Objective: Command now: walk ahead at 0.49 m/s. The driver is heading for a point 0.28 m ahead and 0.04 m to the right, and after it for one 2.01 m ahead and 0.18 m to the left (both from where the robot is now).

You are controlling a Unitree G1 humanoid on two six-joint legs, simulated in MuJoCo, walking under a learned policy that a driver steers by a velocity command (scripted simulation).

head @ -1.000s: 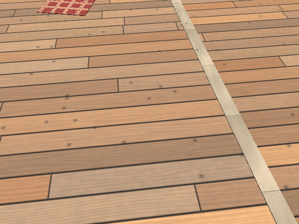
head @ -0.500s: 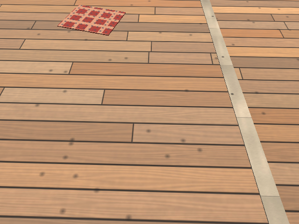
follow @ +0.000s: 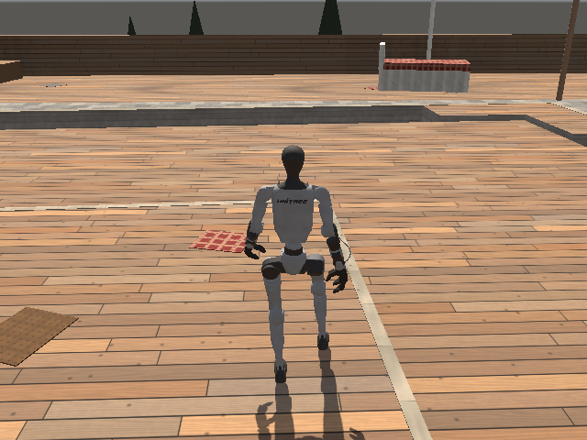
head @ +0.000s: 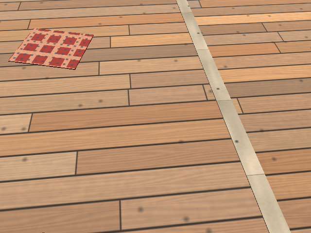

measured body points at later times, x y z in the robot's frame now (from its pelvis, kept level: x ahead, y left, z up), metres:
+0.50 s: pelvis +0.22 -0.02 -0.02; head +0.23 -0.01 +0.43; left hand +0.33 +0.23 -0.15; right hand +0.32 -0.28 -0.15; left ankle +0.26 +0.13 -0.74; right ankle +0.33 -0.10 -0.74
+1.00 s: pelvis +0.29 +0.02 -0.01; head +0.30 +0.02 +0.44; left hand +0.36 +0.26 -0.15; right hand +0.32 -0.22 -0.16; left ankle +0.26 +0.13 -0.74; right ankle +0.33 -0.10 -0.74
